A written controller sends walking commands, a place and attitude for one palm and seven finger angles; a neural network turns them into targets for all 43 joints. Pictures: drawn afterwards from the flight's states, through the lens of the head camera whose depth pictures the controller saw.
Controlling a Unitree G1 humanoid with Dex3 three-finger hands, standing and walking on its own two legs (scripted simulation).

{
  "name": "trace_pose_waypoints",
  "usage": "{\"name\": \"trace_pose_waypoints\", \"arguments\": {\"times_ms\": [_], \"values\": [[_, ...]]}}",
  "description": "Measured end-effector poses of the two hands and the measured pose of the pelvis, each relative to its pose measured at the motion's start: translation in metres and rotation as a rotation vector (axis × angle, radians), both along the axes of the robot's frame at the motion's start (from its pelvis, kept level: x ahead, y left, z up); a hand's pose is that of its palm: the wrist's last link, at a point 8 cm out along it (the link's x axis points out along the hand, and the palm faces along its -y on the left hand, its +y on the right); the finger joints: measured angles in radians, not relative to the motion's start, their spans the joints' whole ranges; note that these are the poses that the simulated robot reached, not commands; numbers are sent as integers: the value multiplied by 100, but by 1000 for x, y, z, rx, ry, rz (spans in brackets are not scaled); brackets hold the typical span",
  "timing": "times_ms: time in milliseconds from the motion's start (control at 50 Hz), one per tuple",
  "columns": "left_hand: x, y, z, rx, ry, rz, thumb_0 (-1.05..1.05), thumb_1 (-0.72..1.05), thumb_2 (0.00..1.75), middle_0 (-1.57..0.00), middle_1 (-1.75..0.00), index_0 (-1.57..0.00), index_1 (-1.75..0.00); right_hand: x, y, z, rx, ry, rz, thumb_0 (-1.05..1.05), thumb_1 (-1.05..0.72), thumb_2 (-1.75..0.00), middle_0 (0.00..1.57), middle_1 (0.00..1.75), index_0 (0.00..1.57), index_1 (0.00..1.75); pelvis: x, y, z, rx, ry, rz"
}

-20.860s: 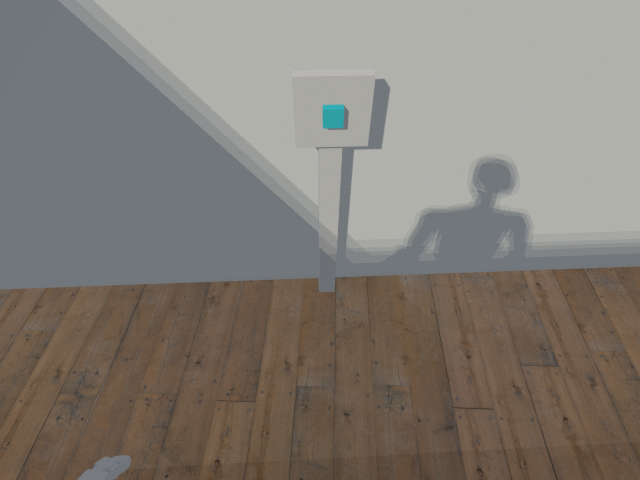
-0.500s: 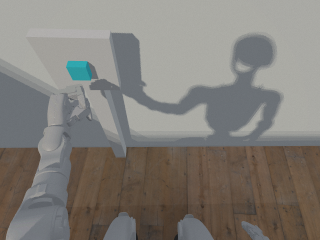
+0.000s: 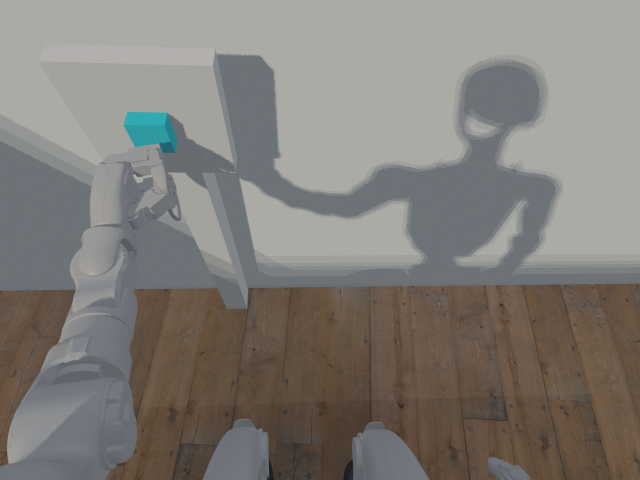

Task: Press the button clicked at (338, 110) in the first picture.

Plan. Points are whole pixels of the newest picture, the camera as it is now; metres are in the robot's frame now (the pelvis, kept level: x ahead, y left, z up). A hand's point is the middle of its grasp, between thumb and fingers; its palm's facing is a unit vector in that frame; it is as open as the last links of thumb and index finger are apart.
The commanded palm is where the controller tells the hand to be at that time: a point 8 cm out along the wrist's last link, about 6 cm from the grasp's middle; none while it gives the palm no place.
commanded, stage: press the button with the knuckle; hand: left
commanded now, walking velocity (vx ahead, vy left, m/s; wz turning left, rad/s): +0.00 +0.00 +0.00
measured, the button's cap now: (152, 131) +0.53 +0.20 +0.09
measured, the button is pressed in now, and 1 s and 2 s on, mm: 0 10 0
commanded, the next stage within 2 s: hold the button down briefly in 0.82 s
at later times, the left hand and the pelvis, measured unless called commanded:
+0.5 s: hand (179, 178) +0.48 +0.17 +0.05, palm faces +0.00 -1.00 -0.03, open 3.3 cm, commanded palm +0.46 +0.22 +0.06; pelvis +0.00 +0.00 +0.00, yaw +0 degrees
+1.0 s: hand (178, 173) +0.49 +0.17 +0.05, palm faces +0.00 -1.00 -0.05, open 3.4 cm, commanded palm +0.49 +0.21 +0.06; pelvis -0.03 +0.00 -0.02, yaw +0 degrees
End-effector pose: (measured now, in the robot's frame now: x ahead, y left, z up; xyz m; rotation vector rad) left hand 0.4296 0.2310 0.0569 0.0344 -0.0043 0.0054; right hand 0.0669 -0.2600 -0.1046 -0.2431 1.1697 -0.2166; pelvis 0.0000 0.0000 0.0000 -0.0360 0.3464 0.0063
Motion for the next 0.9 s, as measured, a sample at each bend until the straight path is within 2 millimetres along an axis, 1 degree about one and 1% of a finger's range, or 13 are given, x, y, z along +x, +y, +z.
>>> {"name": "trace_pose_waypoints", "arguments": {"times_ms": [140,280,500,640,900], "values": [[9,-6,-3,-17,32,-10,2,90,90,-130,-150,-130,-150,-13,2,-2,12,40,-21,0,-91,-90,20,30,20,30,2,2,0,2,12,-6],[18,-8,-5,-12,13,7,2,90,90,-130,-150,-130,-150,-24,2,-3,8,73,-33,0,-91,-90,20,30,20,30,2,1,-2,1,22,-10],[28,-5,-4,-6,20,-4,2,90,90,-130,-150,-140,-150,-36,1,-5,0,114,-41,0,-91,-90,20,30,20,30,0,1,-4,-5,33,-6],[35,-4,-4,-7,22,-3,2,90,90,-130,-150,-144,-150,-42,-2,-5,-18,118,-40,0,-91,-90,21,30,20,30,-5,0,-7,-11,40,0],[37,-3,-4,4,23,-8,2,86,94,-130,-150,-148,-150,-65,-3,-10,-37,142,-28,0,-91,-90,21,30,20,30,-21,1,-15,-22,51,11]]}}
